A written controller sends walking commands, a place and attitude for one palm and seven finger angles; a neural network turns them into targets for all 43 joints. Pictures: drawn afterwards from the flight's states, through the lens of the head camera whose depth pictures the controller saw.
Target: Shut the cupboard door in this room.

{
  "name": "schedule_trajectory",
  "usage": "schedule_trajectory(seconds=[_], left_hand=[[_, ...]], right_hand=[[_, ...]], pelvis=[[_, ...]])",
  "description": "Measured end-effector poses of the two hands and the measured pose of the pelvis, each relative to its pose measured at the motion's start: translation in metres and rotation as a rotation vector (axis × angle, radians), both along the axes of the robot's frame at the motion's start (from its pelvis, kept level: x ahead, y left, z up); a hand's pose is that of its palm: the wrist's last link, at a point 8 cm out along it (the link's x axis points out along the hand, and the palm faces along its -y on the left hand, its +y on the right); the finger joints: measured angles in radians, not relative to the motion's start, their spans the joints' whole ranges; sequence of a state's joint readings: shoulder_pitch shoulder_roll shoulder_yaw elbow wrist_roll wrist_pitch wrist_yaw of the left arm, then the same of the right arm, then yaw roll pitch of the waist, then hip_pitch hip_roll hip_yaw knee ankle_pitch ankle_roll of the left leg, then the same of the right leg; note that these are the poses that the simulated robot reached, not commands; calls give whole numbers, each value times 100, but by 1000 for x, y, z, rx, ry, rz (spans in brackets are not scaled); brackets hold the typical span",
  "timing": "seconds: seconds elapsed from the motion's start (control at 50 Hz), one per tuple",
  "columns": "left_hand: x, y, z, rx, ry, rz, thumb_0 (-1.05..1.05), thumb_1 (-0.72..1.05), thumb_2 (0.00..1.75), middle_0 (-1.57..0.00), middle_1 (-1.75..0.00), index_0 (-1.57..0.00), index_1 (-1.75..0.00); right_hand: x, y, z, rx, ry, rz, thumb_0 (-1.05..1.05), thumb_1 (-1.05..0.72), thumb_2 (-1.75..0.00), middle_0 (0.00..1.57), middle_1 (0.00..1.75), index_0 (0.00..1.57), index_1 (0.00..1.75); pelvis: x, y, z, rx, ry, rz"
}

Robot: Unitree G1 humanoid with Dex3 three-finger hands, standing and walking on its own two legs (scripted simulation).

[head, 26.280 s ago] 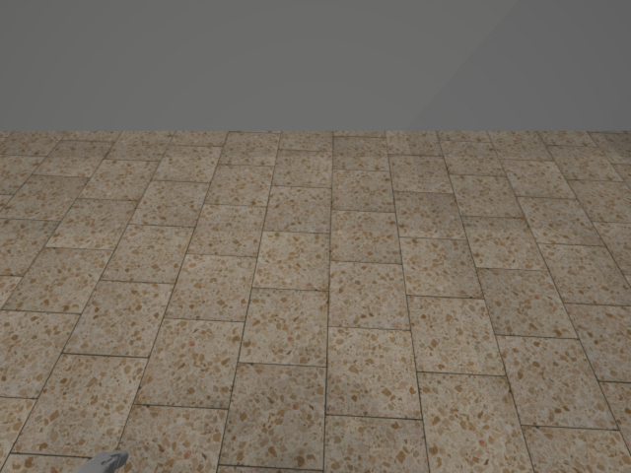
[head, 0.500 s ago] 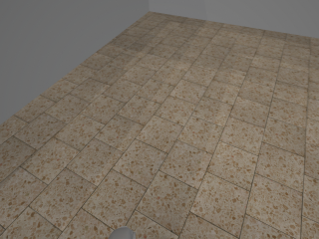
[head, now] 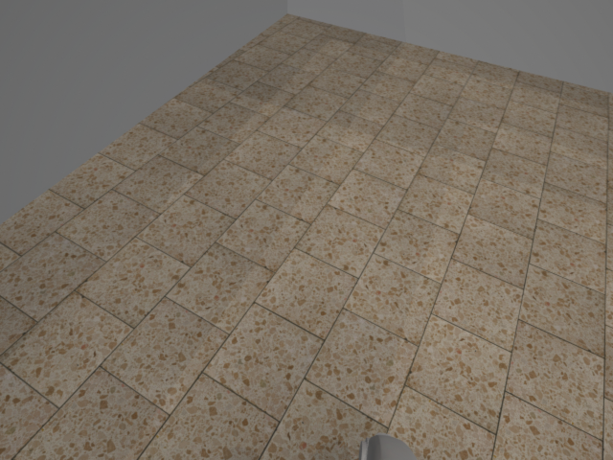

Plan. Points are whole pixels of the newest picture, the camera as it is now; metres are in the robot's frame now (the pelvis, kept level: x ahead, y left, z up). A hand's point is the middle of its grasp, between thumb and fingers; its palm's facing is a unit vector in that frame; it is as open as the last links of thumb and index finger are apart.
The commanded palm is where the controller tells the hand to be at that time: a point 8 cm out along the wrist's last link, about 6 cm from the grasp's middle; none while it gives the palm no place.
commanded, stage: walk around to get in front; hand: left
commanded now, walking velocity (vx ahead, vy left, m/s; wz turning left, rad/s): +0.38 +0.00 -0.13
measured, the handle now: out of the picture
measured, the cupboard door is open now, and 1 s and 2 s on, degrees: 84 84 84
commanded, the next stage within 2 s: walk to a spot facing it in 1.06 s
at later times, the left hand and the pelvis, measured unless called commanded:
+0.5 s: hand (243, 387) +0.25 +0.12 -0.16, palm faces +0.06 -0.97 -0.23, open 7.2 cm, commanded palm none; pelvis +0.21 -0.08 +0.00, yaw +0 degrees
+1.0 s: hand (232, 289) +0.44 +0.17 -0.18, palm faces +0.08 -0.99 -0.15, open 7.4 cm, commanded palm none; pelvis +0.42 -0.01 +0.00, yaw +1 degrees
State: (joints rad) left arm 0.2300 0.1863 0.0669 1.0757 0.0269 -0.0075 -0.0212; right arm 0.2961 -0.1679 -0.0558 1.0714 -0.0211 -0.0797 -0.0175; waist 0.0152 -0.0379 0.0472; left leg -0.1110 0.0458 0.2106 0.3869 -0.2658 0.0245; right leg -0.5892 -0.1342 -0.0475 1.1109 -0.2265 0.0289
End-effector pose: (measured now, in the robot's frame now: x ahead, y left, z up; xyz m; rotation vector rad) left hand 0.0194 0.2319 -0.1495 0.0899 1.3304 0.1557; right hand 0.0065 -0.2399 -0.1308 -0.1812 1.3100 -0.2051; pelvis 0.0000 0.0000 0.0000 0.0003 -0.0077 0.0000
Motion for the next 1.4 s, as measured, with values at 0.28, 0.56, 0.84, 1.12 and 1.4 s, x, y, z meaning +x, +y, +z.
schedule_trajectory(seconds=[0.28, 0.56, 0.84, 1.12, 1.4], left_hand=[[247, -63, 8, 69, -277, -165, 1, 91, 90, -20, -30, -20, -30], [213, -68, 12, 60, -5, 21, -1, 93, 90, -20, -30, -20, -30], [245, -46, -17, -72, 261, 122, 1, 91, 90, -20, -30, -20, -30], [536, -14, 12, 26, -136, -62, 1, 91, 90, -20, -29, -20, -30], [669, -87, 11, 40, -237, -98, 0, 90, 90, -20, -30, -20, -30]], right_hand=[[13, -25, -39, 141, 313, -158, 1, -91, -90, 20, 29, 20, 30], [295, -66, -8, 71, -92, 49, 1, -92, -90, 19, 29, 19, 30], [480, 4, -4, 29, -215, 190, 0, -91, -90, 19, 29, 19, 30], [421, -9, -6, 35, 121, -63, 0, -93, -90, 20, 29, 20, 30], [510, -42, -34, 126, 246, -75, 1, -91, -90, 20, 29, 19, 30]], pelvis=[[131, -61, -27, 17, -12, -28], [238, -72, 0, -14, 2, 20], [362, -14, -17, -20, -4, 43], [474, -18, -1, 11, 2, -11], [575, -71, -14, 12, -15, 49]])
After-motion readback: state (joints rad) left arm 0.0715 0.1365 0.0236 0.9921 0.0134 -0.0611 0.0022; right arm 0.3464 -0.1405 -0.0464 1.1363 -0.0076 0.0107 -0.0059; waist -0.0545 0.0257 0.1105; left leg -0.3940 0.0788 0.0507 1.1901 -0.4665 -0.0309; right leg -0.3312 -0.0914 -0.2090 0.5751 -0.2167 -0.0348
